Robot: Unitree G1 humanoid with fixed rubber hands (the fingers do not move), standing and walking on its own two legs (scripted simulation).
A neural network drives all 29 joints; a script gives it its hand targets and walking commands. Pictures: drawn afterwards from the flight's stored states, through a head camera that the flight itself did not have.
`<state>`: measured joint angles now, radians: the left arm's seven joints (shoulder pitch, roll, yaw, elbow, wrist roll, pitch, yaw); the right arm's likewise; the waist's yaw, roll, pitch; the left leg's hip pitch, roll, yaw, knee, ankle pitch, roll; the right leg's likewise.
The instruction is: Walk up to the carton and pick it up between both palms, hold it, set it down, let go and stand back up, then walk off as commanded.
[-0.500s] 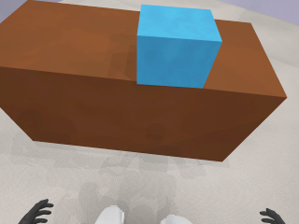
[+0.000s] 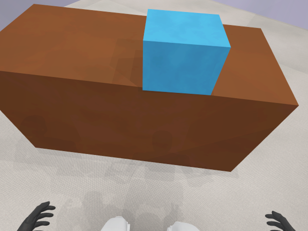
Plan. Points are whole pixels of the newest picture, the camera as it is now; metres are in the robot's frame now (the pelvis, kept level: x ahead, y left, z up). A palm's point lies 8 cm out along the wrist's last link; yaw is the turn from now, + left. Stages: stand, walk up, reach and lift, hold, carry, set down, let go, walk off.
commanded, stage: walk up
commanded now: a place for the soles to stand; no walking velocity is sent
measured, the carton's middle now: (180, 53) +0.70 -0.07 +0.06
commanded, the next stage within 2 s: none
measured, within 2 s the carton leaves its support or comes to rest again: neither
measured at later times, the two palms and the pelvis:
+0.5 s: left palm out of the picture +0.11 +0.31 -0.07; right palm out of the picture +0.12 -0.34 -0.05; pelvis -0.01 -0.01 +0.00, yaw +1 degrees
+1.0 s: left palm out of the picture +0.08 +0.35 -0.08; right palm out of the picture +0.14 -0.30 -0.04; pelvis +0.02 +0.03 +0.01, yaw +0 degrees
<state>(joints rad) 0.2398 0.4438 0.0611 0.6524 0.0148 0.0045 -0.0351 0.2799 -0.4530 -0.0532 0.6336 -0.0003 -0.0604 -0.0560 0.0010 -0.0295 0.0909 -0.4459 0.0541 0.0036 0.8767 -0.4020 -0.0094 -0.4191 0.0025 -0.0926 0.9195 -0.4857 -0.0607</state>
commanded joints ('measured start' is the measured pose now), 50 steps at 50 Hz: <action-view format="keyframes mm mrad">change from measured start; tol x64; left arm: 1 -4 185 61 -28 -5 -7 19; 50 47 106 49 -111 -9 -85 -22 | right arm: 1 -26 -319 -83 3 -38 -24 -4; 50 289 -379 -142 31 -72 -71 42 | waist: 1 18 205 -72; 50 -134 425 -234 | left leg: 1 -11 285 -472 -354 154 320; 38 -536 7 -83 302 -101 41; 48 278 -53 106 -266 134 47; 50 581 276 -693 -595 -359 202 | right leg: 1 -18 -29 123 62 -121 44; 25 168 -260 327 -325 656 -169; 38 429 -376 774 -680 -514 -145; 50 -436 49 71 271 15 15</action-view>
